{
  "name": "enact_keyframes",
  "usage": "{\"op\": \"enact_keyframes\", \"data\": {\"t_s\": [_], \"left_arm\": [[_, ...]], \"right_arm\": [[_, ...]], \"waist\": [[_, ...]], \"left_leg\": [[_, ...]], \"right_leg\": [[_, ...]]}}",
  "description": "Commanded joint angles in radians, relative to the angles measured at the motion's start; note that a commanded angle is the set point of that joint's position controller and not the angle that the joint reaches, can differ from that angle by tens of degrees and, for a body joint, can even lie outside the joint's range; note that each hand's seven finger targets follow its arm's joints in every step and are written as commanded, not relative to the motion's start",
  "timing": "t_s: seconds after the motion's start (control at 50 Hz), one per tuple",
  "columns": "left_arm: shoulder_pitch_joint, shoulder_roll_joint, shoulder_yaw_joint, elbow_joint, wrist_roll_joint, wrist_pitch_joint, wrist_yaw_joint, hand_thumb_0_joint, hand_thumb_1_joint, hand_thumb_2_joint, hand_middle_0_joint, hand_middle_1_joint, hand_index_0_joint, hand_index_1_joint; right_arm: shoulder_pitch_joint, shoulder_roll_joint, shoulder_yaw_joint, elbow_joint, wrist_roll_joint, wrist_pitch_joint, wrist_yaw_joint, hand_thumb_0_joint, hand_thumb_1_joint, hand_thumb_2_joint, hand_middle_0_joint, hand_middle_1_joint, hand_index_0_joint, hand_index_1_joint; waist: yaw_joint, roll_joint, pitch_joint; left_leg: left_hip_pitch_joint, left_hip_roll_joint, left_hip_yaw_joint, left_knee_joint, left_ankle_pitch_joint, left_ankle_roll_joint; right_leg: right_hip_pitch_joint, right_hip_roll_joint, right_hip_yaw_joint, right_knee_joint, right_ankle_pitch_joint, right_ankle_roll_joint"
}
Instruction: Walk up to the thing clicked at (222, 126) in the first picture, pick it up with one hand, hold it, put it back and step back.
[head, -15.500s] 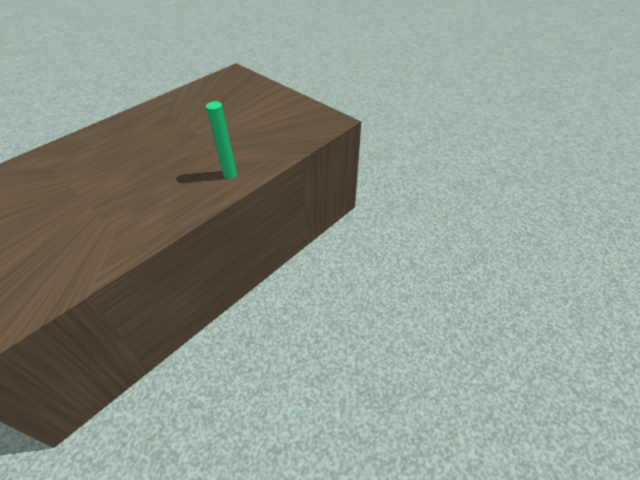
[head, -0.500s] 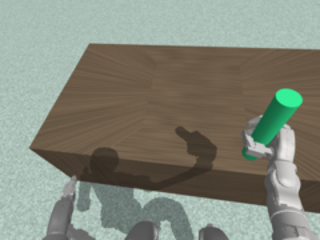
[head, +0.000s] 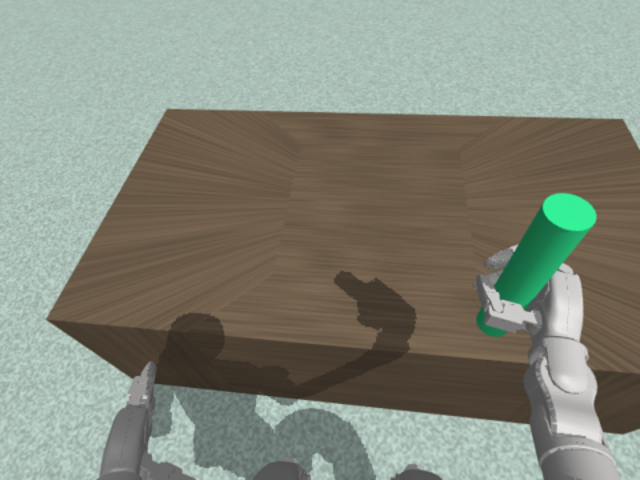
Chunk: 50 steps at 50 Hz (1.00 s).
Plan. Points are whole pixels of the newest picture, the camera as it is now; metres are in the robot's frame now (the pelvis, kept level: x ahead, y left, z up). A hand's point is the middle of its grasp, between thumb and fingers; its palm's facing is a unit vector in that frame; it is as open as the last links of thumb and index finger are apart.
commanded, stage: lift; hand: right
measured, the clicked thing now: (522, 279) +0.35 -0.19 +0.07
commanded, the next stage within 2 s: hold in 0.02 s
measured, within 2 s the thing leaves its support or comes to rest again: neither
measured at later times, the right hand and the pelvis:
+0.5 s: hand (507, 293) +0.33 -0.17 +0.06, palm faces +0.16 +0.99 -0.02, open 5.5 cm; pelvis +0.00 +0.00 +0.01, yaw +0 degrees
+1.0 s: hand (507, 295) +0.32 -0.17 +0.07, palm faces +0.16 +0.99 -0.01, open 5.5 cm; pelvis +0.00 +0.00 +0.02, yaw +0 degrees
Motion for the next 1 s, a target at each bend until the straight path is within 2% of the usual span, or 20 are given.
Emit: {"op": "enact_keyframes", "data": {"t_s": [0.0,0.06,0.1,0.14,0.22,0.26,0.28,0.34,0.38,0.46,0.5,0.52,0.56,0.64,0.68,0.74,0.8,0.84,0.9,0.98], "left_arm": [[-0.025,0.147,0.086,-0.165,-0.008,-0.059,0.019,0.0,-0.562,0.051,-0.049,-0.051,-0.044,-0.056],[-0.017,0.132,0.072,-0.152,-0.01,-0.055,0.022,0.0,-0.56,0.05,-0.049,-0.053,-0.046,-0.057],[-0.008,0.105,0.043,-0.131,-0.012,-0.054,0.016,0.0,-0.562,0.055,-0.049,-0.055,-0.045,-0.058],[-0.042,0.184,0.117,-0.157,-0.011,-0.057,0.027,0.0,-0.571,0.059,-0.052,-0.05,-0.043,-0.06],[-0.016,0.125,0.079,-0.051,-0.013,-0.052,0.021,0.0,-0.561,0.056,-0.052,-0.053,-0.045,-0.06],[-0.095,0.16,0.11,-0.131,-0.017,-0.066,0.027,0.0,-0.558,0.051,-0.053,-0.053,-0.049,-0.058],[-0.06,0.121,0.069,-0.106,-0.017,-0.06,0.024,0.0,-0.561,0.054,-0.052,-0.052,-0.047,-0.058],[-0.037,0.111,0.054,-0.062,-0.016,-0.059,0.023,0.0,-0.564,0.061,-0.052,-0.055,-0.045,-0.062],[-0.104,0.132,0.069,-0.121,-0.02,-0.064,0.029,0.0,-0.564,0.056,-0.053,-0.054,-0.047,-0.06],[-0.024,0.169,0.112,-0.038,-0.02,-0.051,0.039,0.0,-0.552,0.05,-0.053,-0.058,-0.051,-0.06],[-0.079,0.138,0.083,-0.091,-0.024,-0.062,0.038,0.0,-0.552,0.053,-0.052,-0.057,-0.049,-0.06],[-0.071,0.151,0.103,-0.06,-0.025,-0.062,0.041,0.0,-0.55,0.05,-0.052,-0.058,-0.052,-0.059],[-0.038,0.105,0.061,0.005,-0.024,-0.057,0.035,0.0,-0.552,0.055,-0.052,-0.059,-0.05,-0.061],[-0.109,0.14,0.085,-0.068,-0.023,-0.069,0.039,0.0,-0.552,0.049,-0.055,-0.059,-0.054,-0.06],[-0.07,0.157,0.104,-0.023,-0.023,-0.064,0.043,0.0,-0.545,0.047,-0.054,-0.06,-0.055,-0.059],[-0.116,0.119,0.066,-0.038,-0.026,-0.073,0.038,0.0,-0.55,0.049,-0.054,-0.059,-0.054,-0.059],[-0.091,0.138,0.082,-0.009,-0.025,-0.076,0.041,0.0,-0.546,0.049,-0.054,-0.059,-0.054,-0.059],[-0.112,0.143,0.088,-0.027,-0.025,-0.084,0.042,0.0,-0.549,0.05,-0.053,-0.057,-0.053,-0.057],[-0.093,0.126,0.072,0.006,-0.024,-0.078,0.04,0.0,-0.547,0.049,-0.052,-0.059,-0.053,-0.058],[-0.139,0.12,0.061,-0.005,-0.022,-0.094,0.038,0.0,-0.55,0.049,-0.052,-0.057,-0.053,-0.057]], "right_arm": [[-0.348,-0.134,-0.032,-0.326,0.024,-0.106,0.005,0.0,-0.691,-1.33,1.411,1.44,1.416,1.44],[-0.356,-0.159,-0.036,-0.37,0.02,-0.106,-0.001,0.0,-0.706,-1.341,1.42,1.45,1.426,1.45],[-0.258,-0.094,0.0,-0.267,0.026,-0.089,0.006,0.0,-0.701,-1.32,1.403,1.427,1.407,1.427],[-0.358,-0.18,-0.055,-0.408,0.027,-0.105,-0.005,0.0,-0.678,-1.327,1.398,1.43,1.404,1.43],[-0.269,-0.117,-0.008,-0.334,0.03,-0.084,-0.003,0.0,-0.674,-1.32,1.392,1.424,1.398,1.424],[-0.341,-0.146,-0.025,-0.426,0.032,-0.099,-0.008,0.0,-0.657,-1.317,1.381,1.418,1.388,1.418],[-0.311,-0.127,-0.004,-0.419,0.031,-0.094,-0.007,0.0,-0.678,-1.313,1.386,1.415,1.391,1.415],[-0.207,-0.068,0.031,-0.315,0.038,-0.074,0.002,0.0,-0.672,-1.307,1.38,1.408,1.386,1.408],[-0.296,-0.136,-0.009,-0.424,0.035,-0.082,-0.001,0.0,-0.65,-1.327,1.385,1.427,1.394,1.427],[-0.259,-0.133,-0.012,-0.4,0.039,-0.061,-0.009,0.0,-0.682,-1.339,1.405,1.441,1.413,1.441],[-0.291,-0.12,0.008,-0.466,0.042,-0.071,-0.01,0.0,-0.693,-1.318,1.395,1.42,1.399,1.42],[-0.281,-0.147,-0.019,-0.449,0.04,-0.065,-0.015,0.0,-0.682,-1.32,1.39,1.421,1.396,1.421],[-0.243,-0.113,0.011,-0.4,0.037,-0.056,-0.011,0.0,-0.661,-1.321,1.382,1.42,1.391,1.42],[-0.27,-0.12,0.008,-0.418,0.03,-0.055,-0.007,0.0,-0.651,-1.337,1.386,1.434,1.398,1.434],[-0.255,-0.109,0.02,-0.394,0.035,-0.045,-0.006,0.0,-0.688,-1.33,1.398,1.43,1.405,1.43],[-0.311,-0.141,-0.012,-0.438,0.038,-0.048,-0.006,0.0,-0.663,-1.326,1.385,1.424,1.394,1.424],[-0.249,-0.108,0.007,-0.364,0.041,-0.044,-0.007,0.0,-0.654,-1.327,1.386,1.427,1.396,1.427],[-0.301,-0.146,-0.025,-0.405,0.041,-0.06,-0.009,0.0,-0.651,-1.318,1.381,1.419,1.391,1.419],[-0.217,-0.109,0.008,-0.36,0.041,-0.048,-0.006,0.0,-0.656,-1.321,1.385,1.423,1.394,1.423],[-0.275,-0.119,0.006,-0.391,0.038,-0.068,-0.002,0.0,-0.651,-1.325,1.389,1.428,1.398,1.428]], "waist": [[0.001,-0.039,-0.319],[-0.013,-0.063,-0.336],[-0.009,-0.027,-0.282],[-0.012,-0.084,-0.364],[-0.009,-0.069,-0.203],[-0.011,-0.062,-0.314],[-0.017,-0.053,-0.299],[-0.009,-0.018,-0.264],[-0.023,-0.045,-0.344],[-0.014,-0.036,-0.261],[-0.015,-0.043,-0.301],[-0.019,-0.051,-0.281],[-0.015,-0.049,-0.204],[-0.012,-0.031,-0.294],[-0.003,-0.045,-0.24],[-0.026,-0.044,-0.26],[-0.013,-0.005,-0.226],[-0.024,-0.037,-0.273],[-0.029,-0.031,-0.223],[-0.025,-0.048,-0.252]], "left_leg": [[0.117,-0.023,0.0,-0.129,0.279,0.01],[0.158,-0.021,-0.001,-0.133,0.316,0.011],[0.141,-0.023,0.004,-0.139,0.309,0.009],[0.151,-0.023,0.004,-0.135,0.311,0.014],[0.108,-0.024,0.009,-0.161,0.233,0.014],[0.148,-0.025,0.008,-0.159,0.247,0.015],[0.162,-0.026,0.008,-0.164,0.27,0.015],[0.162,-0.026,0.014,-0.165,0.293,0.01],[0.206,-0.019,0.002,-0.168,0.332,0.01],[0.192,-0.021,0.007,-0.188,0.313,0.009],[0.212,-0.021,0.01,-0.192,0.326,0.01],[0.208,-0.021,0.009,-0.192,0.325,0.01],[0.182,-0.021,0.009,-0.198,0.308,0.01],[0.226,-0.021,0.004,-0.202,0.347,0.009],[0.206,-0.021,0.01,-0.211,0.322,0.009],[0.23,-0.017,0.004,-0.224,0.299,0.01],[0.218,-0.021,0.01,-0.224,0.296,0.008],[0.23,-0.022,0.009,-0.219,0.31,0.011],[0.23,-0.022,0.009,-0.233,0.283,0.012],[0.219,-0.021,0.005,-0.229,0.284,0.013]], "right_leg": [[0.218,0.013,0.028,-0.137,0.252,-0.004],[0.249,0.015,0.024,-0.145,0.295,0.0],[0.222,0.017,0.026,-0.149,0.291,-0.002],[0.286,0.009,0.034,-0.164,0.316,0.006],[0.211,0.009,0.035,-0.192,0.216,0.002],[0.279,0.002,0.042,-0.196,0.231,0.004],[0.28,0.005,0.038,-0.197,0.257,0.004],[0.25,0.01,0.036,-0.187,0.288,0.0],[0.284,0.014,0.024,-0.18,0.316,-0.002],[0.277,0.015,0.025,-0.206,0.292,-0.003],[0.313,0.013,0.026,-0.212,0.311,-0.001],[0.31,0.013,0.026,-0.215,0.314,0.0],[0.272,0.013,0.024,-0.22,0.295,-0.002],[0.32,0.011,0.022,-0.217,0.33,-0.003],[0.308,0.013,0.023,-0.232,0.304,0.0],[0.296,0.016,0.019,-0.239,0.268,-0.004],[0.293,0.013,0.023,-0.244,0.269,-0.003],[0.323,0.01,0.027,-0.246,0.296,0.002],[0.287,0.015,0.022,-0.254,0.262,-0.002],[0.306,0.011,0.023,-0.254,0.261,0.0]]}}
